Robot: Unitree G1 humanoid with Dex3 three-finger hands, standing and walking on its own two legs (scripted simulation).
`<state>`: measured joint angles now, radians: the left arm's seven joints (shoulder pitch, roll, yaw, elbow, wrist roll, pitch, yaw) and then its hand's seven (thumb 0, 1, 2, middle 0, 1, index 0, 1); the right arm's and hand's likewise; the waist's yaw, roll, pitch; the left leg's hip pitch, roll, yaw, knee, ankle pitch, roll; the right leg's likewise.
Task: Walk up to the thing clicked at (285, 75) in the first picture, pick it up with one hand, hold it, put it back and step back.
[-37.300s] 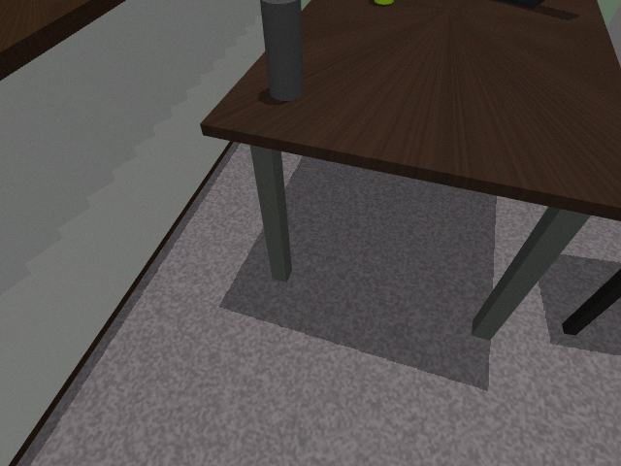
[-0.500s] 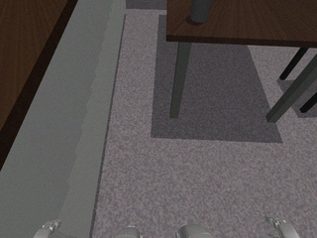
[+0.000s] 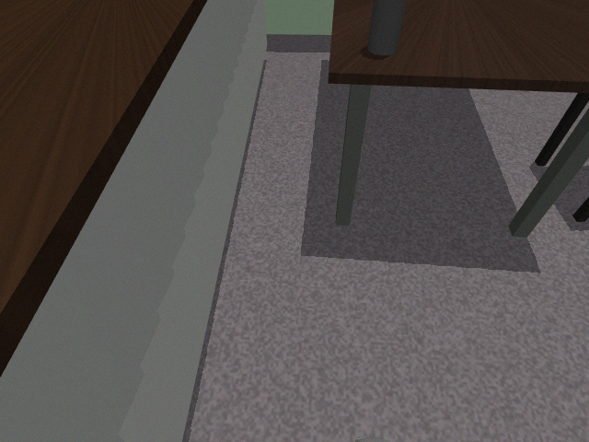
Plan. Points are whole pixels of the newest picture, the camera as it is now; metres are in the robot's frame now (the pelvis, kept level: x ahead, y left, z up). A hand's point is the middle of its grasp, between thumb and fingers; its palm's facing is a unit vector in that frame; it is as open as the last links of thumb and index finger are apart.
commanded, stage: step back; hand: right
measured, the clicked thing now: out of the picture +1.15 -0.24 +0.12
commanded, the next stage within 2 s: stand in 0.78 s
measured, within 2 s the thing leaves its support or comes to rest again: neither
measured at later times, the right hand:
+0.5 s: hand out of the picture +0.10 -0.26 -0.14, palm faces +0.00 +0.93 -0.38, open 7.4 cm
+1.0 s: hand out of the picture +0.12 -0.25 -0.13, palm faces +0.05 +0.94 -0.34, open 7.4 cm
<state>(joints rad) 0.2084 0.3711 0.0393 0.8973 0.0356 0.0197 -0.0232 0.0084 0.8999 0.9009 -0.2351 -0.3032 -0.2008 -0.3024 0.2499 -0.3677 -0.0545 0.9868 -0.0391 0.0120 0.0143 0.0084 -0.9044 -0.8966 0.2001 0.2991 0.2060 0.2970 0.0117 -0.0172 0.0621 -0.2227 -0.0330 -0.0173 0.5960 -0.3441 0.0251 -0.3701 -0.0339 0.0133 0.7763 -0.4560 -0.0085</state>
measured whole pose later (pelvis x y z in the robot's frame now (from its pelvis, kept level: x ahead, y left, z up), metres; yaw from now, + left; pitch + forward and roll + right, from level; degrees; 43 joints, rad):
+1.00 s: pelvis +0.03 +0.00 +0.02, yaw -2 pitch -3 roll +0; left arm 0.06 0.35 0.00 1.09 0.00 -0.02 0.00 0.01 0.90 0.90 -0.20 -0.30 -0.20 -0.30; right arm 0.06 -0.33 -0.02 1.10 0.00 -0.02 0.00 0.01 -0.90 -0.90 0.20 0.30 0.21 0.30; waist -0.01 -0.01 0.07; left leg -0.08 -0.01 0.02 0.36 -0.22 0.01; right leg -0.12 -0.01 0.03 0.38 -0.20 0.01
